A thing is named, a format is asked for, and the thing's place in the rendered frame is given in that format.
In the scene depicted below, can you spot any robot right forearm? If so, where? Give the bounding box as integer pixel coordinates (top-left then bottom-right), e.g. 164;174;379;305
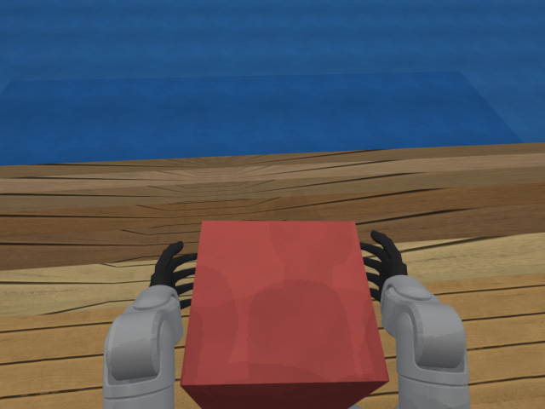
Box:
381;275;471;409

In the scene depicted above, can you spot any left robot hand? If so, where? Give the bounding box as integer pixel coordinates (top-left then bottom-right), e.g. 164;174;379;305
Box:
149;241;198;309

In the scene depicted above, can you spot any right robot hand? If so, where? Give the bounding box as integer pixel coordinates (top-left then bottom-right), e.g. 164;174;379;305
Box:
359;231;408;303

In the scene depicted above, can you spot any robot left forearm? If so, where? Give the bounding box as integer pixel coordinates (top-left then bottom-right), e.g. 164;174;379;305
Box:
102;285;183;409

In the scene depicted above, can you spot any carton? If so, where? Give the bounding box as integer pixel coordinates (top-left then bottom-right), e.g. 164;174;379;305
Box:
180;221;389;409

